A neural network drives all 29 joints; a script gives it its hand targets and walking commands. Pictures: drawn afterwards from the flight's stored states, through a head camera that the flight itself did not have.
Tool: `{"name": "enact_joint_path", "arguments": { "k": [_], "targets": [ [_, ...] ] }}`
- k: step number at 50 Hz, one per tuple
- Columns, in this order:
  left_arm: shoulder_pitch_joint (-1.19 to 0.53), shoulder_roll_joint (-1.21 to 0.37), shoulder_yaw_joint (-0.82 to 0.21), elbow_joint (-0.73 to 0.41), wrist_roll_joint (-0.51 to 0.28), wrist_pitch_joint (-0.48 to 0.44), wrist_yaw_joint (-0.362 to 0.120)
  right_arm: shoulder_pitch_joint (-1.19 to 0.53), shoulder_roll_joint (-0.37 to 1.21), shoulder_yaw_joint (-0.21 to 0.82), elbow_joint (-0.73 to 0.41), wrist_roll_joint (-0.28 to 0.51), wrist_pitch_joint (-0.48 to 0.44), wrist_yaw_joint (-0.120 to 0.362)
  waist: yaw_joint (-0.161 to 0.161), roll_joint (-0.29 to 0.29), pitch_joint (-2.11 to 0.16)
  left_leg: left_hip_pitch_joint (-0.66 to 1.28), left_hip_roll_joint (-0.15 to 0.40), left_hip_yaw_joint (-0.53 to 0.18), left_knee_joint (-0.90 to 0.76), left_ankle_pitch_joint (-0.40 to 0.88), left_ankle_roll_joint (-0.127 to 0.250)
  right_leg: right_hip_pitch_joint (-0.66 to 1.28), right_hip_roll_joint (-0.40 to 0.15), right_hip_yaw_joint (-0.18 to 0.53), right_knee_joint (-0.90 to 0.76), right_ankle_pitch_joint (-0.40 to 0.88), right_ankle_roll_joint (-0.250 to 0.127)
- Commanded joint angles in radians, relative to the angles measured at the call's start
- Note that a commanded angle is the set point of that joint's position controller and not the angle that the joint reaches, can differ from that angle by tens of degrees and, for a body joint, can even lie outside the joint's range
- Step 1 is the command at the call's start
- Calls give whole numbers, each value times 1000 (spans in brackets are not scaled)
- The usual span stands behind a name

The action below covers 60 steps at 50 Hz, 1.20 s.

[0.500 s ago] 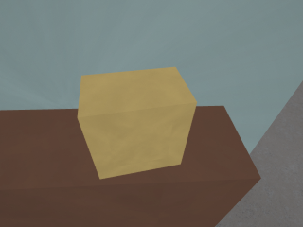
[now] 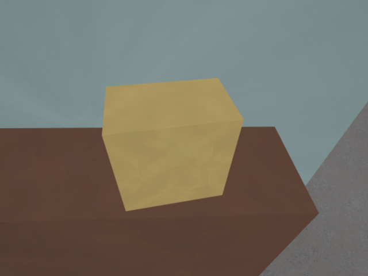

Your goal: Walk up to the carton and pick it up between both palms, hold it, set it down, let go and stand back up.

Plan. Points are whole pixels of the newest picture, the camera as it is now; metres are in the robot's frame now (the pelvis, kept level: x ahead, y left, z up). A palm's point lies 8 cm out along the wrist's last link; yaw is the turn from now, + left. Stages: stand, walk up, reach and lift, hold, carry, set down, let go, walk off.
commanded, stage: stand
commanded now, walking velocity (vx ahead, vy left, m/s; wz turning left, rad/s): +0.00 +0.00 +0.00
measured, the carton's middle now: (170, 146) +0.43 +0.02 +0.06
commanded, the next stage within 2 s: none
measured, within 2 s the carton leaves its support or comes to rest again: neither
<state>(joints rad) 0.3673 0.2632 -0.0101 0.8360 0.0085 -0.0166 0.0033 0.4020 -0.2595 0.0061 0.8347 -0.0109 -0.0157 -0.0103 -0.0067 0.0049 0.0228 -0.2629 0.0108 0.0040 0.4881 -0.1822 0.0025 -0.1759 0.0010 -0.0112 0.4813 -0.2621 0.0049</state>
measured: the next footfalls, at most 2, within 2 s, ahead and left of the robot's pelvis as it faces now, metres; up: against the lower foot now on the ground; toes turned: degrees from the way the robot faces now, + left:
none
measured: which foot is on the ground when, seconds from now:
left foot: down 0.00-1.00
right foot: down 0.00-1.00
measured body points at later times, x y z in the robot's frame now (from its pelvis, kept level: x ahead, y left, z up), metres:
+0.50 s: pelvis +0.01 +0.00 +0.00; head +0.00 +0.00 +0.45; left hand +0.03 +0.26 -0.14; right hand +0.02 -0.26 -0.14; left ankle +0.05 +0.12 -0.74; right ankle +0.00 -0.12 -0.74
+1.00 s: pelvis +0.02 +0.00 +0.00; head +0.03 +0.00 +0.45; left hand +0.03 +0.25 -0.14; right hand +0.02 -0.26 -0.14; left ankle +0.05 +0.12 -0.74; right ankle +0.00 -0.12 -0.74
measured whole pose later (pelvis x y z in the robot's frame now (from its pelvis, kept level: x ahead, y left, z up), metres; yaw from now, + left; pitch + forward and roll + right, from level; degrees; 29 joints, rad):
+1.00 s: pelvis +0.02 +0.00 +0.00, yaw +1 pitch -1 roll +0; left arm 0.34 0.24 -0.02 0.95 0.00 -0.01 0.03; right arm 0.36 -0.23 0.01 0.96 -0.01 -0.01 -0.03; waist -0.01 0.00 0.05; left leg -0.25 0.00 -0.03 0.45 -0.18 -0.01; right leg -0.15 0.00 -0.02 0.44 -0.27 0.00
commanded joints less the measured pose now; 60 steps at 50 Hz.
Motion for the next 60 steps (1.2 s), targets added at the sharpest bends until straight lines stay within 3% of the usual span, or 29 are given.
{"name": "enact_joint_path", "arguments": {
  "k": [1,60],
  "targets": [
    [29,129,34,-52,-1,-18,8,40,-137,-39,-52,1,-18,-9,1,10,63,0,84,-122,-117,-103,19,-98,-77,106,-124,-67,-17],
    [40,92,16,98,-11,-2,32,16,-82,-22,110,5,-3,-31,1,0,50,45,77,-119,-107,73,11,-30,-101,76,-146,54,-15]
  ]
}}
